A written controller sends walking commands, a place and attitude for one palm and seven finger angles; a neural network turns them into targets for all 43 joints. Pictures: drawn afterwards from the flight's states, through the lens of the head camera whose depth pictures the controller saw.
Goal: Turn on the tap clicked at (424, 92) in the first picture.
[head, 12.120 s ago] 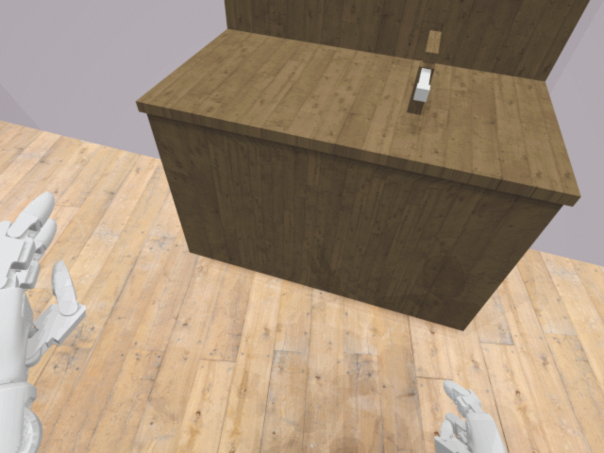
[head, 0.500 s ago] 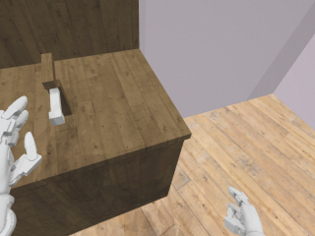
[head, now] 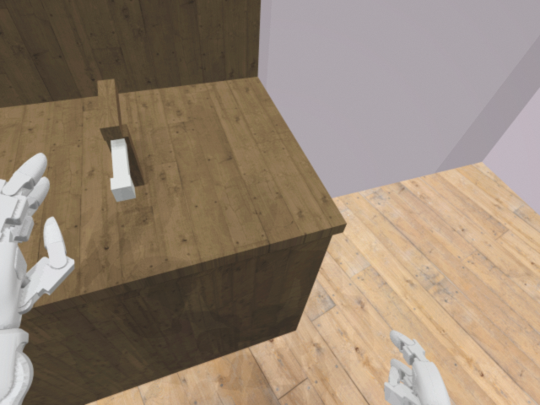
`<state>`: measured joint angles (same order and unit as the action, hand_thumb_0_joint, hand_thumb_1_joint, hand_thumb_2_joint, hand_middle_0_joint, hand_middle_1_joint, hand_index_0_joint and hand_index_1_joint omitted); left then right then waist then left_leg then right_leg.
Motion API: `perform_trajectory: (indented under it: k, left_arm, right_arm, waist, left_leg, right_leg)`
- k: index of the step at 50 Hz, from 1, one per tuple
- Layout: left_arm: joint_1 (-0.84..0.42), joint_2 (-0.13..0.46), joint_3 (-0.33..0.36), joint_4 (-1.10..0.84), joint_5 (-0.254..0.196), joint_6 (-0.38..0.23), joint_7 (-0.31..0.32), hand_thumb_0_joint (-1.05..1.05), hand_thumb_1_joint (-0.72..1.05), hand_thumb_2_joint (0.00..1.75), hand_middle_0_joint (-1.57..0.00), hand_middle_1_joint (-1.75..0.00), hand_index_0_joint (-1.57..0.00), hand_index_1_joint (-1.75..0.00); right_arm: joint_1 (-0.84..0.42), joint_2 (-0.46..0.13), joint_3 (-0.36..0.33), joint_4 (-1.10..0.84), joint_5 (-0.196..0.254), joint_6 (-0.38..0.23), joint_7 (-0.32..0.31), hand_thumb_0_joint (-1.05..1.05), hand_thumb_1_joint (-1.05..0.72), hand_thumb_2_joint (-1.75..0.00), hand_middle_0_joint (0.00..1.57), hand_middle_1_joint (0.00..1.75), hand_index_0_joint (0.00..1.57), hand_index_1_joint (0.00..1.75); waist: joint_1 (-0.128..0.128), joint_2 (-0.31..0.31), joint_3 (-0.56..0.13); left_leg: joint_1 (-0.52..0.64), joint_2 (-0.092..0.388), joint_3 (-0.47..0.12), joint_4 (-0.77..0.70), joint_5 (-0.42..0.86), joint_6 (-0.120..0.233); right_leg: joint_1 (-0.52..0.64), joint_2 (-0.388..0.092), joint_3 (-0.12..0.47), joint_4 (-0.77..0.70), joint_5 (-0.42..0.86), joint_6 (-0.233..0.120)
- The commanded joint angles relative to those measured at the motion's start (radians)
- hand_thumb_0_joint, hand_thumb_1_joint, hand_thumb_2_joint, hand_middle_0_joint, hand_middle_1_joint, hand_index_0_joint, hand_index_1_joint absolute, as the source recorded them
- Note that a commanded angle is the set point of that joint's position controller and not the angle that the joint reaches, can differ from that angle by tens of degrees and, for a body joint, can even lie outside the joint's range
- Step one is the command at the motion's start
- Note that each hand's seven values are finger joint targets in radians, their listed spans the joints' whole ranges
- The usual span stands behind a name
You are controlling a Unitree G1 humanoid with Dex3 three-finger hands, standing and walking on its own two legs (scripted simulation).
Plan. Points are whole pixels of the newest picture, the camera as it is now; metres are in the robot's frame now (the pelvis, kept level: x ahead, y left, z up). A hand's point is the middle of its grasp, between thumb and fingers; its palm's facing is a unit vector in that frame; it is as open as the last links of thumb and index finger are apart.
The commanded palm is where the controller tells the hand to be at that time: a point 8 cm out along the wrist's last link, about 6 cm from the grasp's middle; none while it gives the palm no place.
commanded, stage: come to a stop and stand still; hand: left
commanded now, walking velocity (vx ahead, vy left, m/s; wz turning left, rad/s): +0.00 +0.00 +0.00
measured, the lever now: (123, 188) +0.38 +0.27 +0.09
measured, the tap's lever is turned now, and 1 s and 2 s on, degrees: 0 0 0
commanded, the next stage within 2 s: look again from close up in 0.96 s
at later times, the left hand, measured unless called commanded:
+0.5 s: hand (63, 272) +0.20 +0.24 +0.16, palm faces +0.46 -0.84 -0.27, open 7.4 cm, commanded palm +0.15 +0.26 +0.17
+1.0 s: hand (72, 257) +0.22 +0.24 +0.16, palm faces +0.39 -0.86 -0.34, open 7.4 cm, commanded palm +0.17 +0.27 +0.17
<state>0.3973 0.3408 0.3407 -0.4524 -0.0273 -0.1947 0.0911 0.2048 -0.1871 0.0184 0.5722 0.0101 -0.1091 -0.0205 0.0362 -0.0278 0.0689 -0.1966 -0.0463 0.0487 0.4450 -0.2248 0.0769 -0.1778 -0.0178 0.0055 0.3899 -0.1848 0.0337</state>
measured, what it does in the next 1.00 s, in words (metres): stands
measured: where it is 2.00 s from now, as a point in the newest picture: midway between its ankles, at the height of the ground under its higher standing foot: outside the picture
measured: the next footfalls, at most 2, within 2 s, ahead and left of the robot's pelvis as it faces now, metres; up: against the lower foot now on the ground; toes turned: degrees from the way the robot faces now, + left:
none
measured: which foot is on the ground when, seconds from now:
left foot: down 0.00-1.00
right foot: down 0.00-1.00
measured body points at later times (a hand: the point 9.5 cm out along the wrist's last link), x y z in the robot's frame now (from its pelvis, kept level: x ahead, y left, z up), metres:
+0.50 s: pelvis -0.01 -0.02 +0.00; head -0.01 +0.01 +0.45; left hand +0.17 +0.28 +0.18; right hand +0.16 -0.25 -0.07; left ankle +0.01 +0.06 -0.74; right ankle +0.02 -0.15 -0.74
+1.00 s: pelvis +0.01 -0.01 +0.00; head +0.03 +0.02 +0.45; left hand +0.20 +0.29 +0.18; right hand +0.19 -0.22 -0.07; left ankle +0.01 +0.06 -0.74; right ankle +0.02 -0.15 -0.74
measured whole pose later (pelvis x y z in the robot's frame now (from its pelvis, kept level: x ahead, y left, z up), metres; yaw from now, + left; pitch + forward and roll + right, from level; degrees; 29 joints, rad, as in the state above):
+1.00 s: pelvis +0.01 -0.01 +0.00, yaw +0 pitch -1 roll -1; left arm 0.41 0.35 0.35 -0.47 -0.04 -0.21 0.09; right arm 0.19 -0.18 0.03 0.58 0.01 -0.12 -0.02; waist 0.04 -0.03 0.06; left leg -0.20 -0.04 0.05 0.45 -0.24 0.07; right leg -0.18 -0.01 0.00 0.39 -0.20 0.03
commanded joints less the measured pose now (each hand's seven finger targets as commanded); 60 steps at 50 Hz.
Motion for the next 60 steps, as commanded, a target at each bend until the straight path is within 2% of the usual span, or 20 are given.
perform_trajectory:
  k: [1,2,3,4,5,7,9,11,13,14,17,19,23,30,34,41,44,53,54,60]
  left_arm:
    - [-0.518,0.344,0.280,0.119,0.053,-0.160,-0.023,0.00,0.90,0.90,-0.20,-0.30,-0.20,-0.30]
    - [-0.229,0.263,0.199,0.032,0.004,-0.149,-0.023,0.00,0.90,0.90,-0.20,-0.30,-0.20,-0.30]
    - [-0.176,0.194,0.144,0.003,-0.012,-0.131,-0.021,0.00,0.90,0.90,-0.20,-0.30,-0.20,-0.30]
    - [-0.125,0.094,0.063,-0.040,-0.030,-0.133,-0.032,0.00,0.90,0.90,-0.20,-0.30,-0.20,-0.30]
    - [-0.094,0.128,0.065,-0.134,-0.025,-0.134,-0.030,0.00,0.90,0.90,-0.20,-0.30,-0.20,-0.30]
    - [0.005,0.124,0.045,-0.193,-0.025,-0.128,-0.025,0.00,0.90,0.90,-0.20,-0.30,-0.20,-0.30]
    - [0.072,0.150,0.086,-0.168,-0.032,-0.110,-0.005,0.00,0.90,0.90,-0.20,-0.30,-0.20,-0.30]
    - [0.032,0.203,0.144,-0.142,-0.033,-0.105,0.011,0.00,0.90,0.90,-0.20,-0.30,-0.20,-0.30]
    - [-0.025,0.235,0.192,-0.116,-0.039,-0.110,0.015,0.00,0.90,0.90,-0.20,-0.30,-0.20,-0.30]
    - [-0.083,0.295,0.238,-0.155,-0.035,-0.111,0.022,0.00,0.90,0.90,-0.20,-0.30,-0.20,-0.30]
    - [-0.182,0.231,0.161,-0.165,-0.028,-0.122,0.017,0.00,0.90,0.90,-0.20,-0.30,-0.20,-0.30]
    - [-0.253,0.204,0.116,-0.232,-0.018,-0.130,0.014,0.00,0.90,0.90,-0.20,-0.30,-0.20,-0.30]
    - [-0.204,0.130,0.035,-0.203,0.000,-0.123,0.020,0.00,0.90,0.90,-0.20,-0.30,-0.20,-0.30]
    - [-0.060,0.158,0.106,-0.103,-0.005,-0.093,0.024,0.00,0.90,0.90,-0.20,-0.30,-0.20,-0.30]
    - [-0.075,0.206,0.150,-0.186,-0.017,-0.095,0.017,0.00,0.90,0.90,-0.20,-0.30,-0.20,-0.30]
    - [-0.063,0.173,0.108,-0.274,-0.020,-0.090,0.014,0.00,0.90,0.90,-0.20,-0.30,-0.20,-0.30]
    - [-0.044,0.177,0.119,-0.247,-0.017,-0.079,0.018,0.00,0.90,0.90,-0.20,-0.30,-0.20,-0.30]
    - [-0.079,0.152,0.094,-0.192,-0.015,-0.064,0.022,0.00,0.90,0.90,-0.20,-0.30,-0.20,-0.30]
    - [-0.091,0.179,0.116,-0.220,-0.013,-0.063,0.025,0.00,0.90,0.90,-0.20,-0.30,-0.20,-0.30]
    - [-0.085,0.169,0.104,-0.257,-0.013,-0.070,0.030,0.00,0.90,0.90,-0.20,-0.30,-0.20,-0.30]
  right_arm:
    - [-0.076,-0.028,0.000,-0.079,-0.024,-0.112,0.007,0.00,-0.90,-0.90,0.20,0.30,0.20,0.30]
    - [-0.055,-0.110,-0.059,-0.126,-0.010,-0.122,-0.001,0.00,-0.90,-0.90,0.20,0.30,0.20,0.30]
    - [-0.016,-0.142,-0.075,-0.142,0.000,-0.123,0.007,0.00,-0.90,-0.90,0.20,0.30,0.20,0.30]
    - [-0.040,-0.122,-0.081,-0.143,0.014,-0.128,0.023,0.00,-0.90,-0.90,0.20,0.30,0.20,0.30]
    - [-0.023,-0.148,-0.085,-0.146,0.003,-0.121,0.039,0.00,-0.90,-0.90,0.20,0.30,0.20,0.30]
    - [-0.043,-0.141,-0.076,-0.159,0.006,-0.111,0.054,0.00,-0.90,-0.90,0.20,0.30,0.20,0.30]
    - [-0.067,-0.135,-0.064,-0.163,0.016,-0.102,0.047,0.00,-0.90,-0.90,0.20,0.30,0.20,0.30]
    - [-0.069,-0.138,-0.064,-0.169,0.012,-0.092,0.023,0.00,-0.90,-0.90,0.20,0.30,0.20,0.30]
    - [-0.079,-0.136,-0.061,-0.168,0.010,-0.087,-0.006,0.00,-0.90,-0.90,0.20,0.30,0.20,0.30]
    - [-0.097,-0.139,-0.058,-0.166,0.009,-0.080,-0.018,0.00,-0.90,-0.90,0.20,0.30,0.20,0.30]
    - [-0.099,-0.126,-0.045,-0.159,0.005,-0.089,-0.033,0.00,-0.90,-0.90,0.20,0.30,0.20,0.30]
    - [-0.112,-0.122,-0.042,-0.161,0.004,-0.108,-0.032,0.00,-0.90,-0.90,0.20,0.30,0.20,0.30]
    - [-0.076,-0.134,-0.047,-0.137,-0.001,-0.129,-0.020,0.00,-0.90,-0.90,0.20,0.30,0.20,0.30]
    - [-0.077,-0.131,-0.049,-0.141,-0.005,-0.094,-0.013,0.00,-0.90,-0.90,0.20,0.30,0.20,0.30]
    - [-0.097,-0.129,-0.048,-0.160,-0.001,-0.083,-0.016,0.00,-0.90,-0.90,0.20,0.30,0.20,0.30]
    - [-0.082,-0.130,-0.051,-0.164,0.000,-0.085,-0.011,0.00,-0.90,-0.90,0.20,0.30,0.20,0.30]
    - [-0.086,-0.130,-0.053,-0.154,0.002,-0.080,-0.012,0.00,-0.90,-0.90,0.20,0.30,0.20,0.30]
    - [-0.085,-0.130,-0.053,-0.156,0.005,-0.055,-0.016,0.00,-0.90,-0.90,0.20,0.30,0.20,0.30]
    - [-0.101,-0.129,-0.052,-0.155,0.004,-0.056,-0.018,0.00,-0.90,-0.90,0.20,0.30,0.20,0.30]
    - [-0.097,-0.129,-0.052,-0.156,0.001,-0.058,-0.017,0.00,-0.90,-0.90,0.20,0.30,0.20,0.30]
  waist:
    - [0.001,0.038,-0.236]
    - [0.018,0.090,-0.204]
    - [-0.002,0.171,-0.258]
    - [-0.005,0.286,-0.294]
    - [-0.004,0.289,-0.297]
    - [0.005,0.193,-0.258]
    - [0.007,0.051,-0.227]
    - [-0.001,-0.109,-0.185]
    - [-0.010,-0.148,-0.138]
    - [-0.012,-0.098,-0.122]
    - [-0.014,0.076,-0.103]
    - [-0.014,0.139,-0.105]
    - [-0.011,0.127,-0.131]
    - [-0.010,0.036,-0.121]
    - [-0.009,0.077,-0.156]
    - [-0.010,0.101,-0.223]
    - [-0.009,0.112,-0.214]
    - [-0.012,0.057,-0.146]
    - [-0.012,0.076,-0.158]
    - [-0.012,0.110,-0.175]
  left_leg:
    - [0.019,0.116,-0.151,-0.059,0.326,-0.051]
    - [0.076,0.136,-0.103,-0.041,0.376,-0.070]
    - [0.078,0.132,-0.116,-0.051,0.367,-0.081]
    - [0.144,0.143,-0.103,-0.031,0.452,-0.089]
    - [0.131,0.173,-0.120,-0.038,0.486,-0.080]
    - [0.025,0.186,-0.128,-0.056,0.385,-0.063]
    - [-0.052,0.164,-0.108,-0.061,0.217,-0.059]
    - [-0.100,0.132,-0.111,-0.062,0.059,-0.064]
    - [-0.092,0.103,-0.116,-0.064,-0.052,-0.059]
    - [-0.081,0.102,-0.118,-0.068,-0.069,-0.056]
    - [-0.069,0.103,-0.113,-0.095,-0.142,-0.039]
    - [-0.059,0.102,-0.105,-0.104,-0.181,-0.037]
    - [-0.046,0.089,-0.097,-0.106,-0.137,-0.044]
    - [-0.080,0.090,-0.094,-0.115,-0.013,-0.063]
    - [-0.038,0.089,-0.083,-0.103,0.105,-0.069]
    - [0.045,0.108,-0.086,-0.072,0.308,-0.082]
    - [0.061,0.116,-0.082,-0.076,0.309,-0.092]
    - [-0.043,0.115,-0.095,-0.124,0.083,-0.075]
    - [-0.031,0.112,-0.092,-0.120,0.089,-0.075]
    - [-0.026,0.107,-0.100,-0.116,0.129,-0.076]
  right_leg:
    - [-0.069,-0.047,0.013,0.058,0.089,-0.096]
    - [0.006,-0.032,0.075,0.018,0.175,-0.086]
    - [0.051,-0.034,0.076,0.053,0.157,-0.084]
    - [0.009,-0.029,0.037,0.107,0.131,-0.077]
    - [0.005,-0.028,0.023,0.126,0.068,-0.067]
    - [0.042,-0.023,0.008,0.109,0.044,-0.056]
    - [0.088,-0.030,0.016,0.073,0.098,-0.050]
    - [0.072,-0.042,0.042,0.017,0.071,-0.048]
    - [-0.005,-0.052,0.087,-0.043,-0.045,-0.053]
    - [-0.030,-0.052,0.095,-0.057,-0.076,-0.055]
    - [-0.048,-0.046,0.108,-0.068,-0.133,-0.059]
    - [-0.037,-0.033,0.105,-0.071,-0.138,-0.059]
    - [0.006,-0.021,0.096,-0.080,-0.108,-0.058]
    - [0.057,-0.010,0.053,-0.074,0.021,-0.049]
    - [0.085,-0.003,0.037,-0.047,0.139,-0.047]
    - [0.112,0.000,0.006,0.011,0.252,-0.042]
    - [0.085,0.003,0.002,0.015,0.226,-0.039]
    - [0.110,-0.006,0.016,-0.017,0.143,-0.038]
    - [0.112,-0.005,0.017,-0.019,0.152,-0.038]
    - [0.131,-0.006,0.006,-0.006,0.171,-0.041]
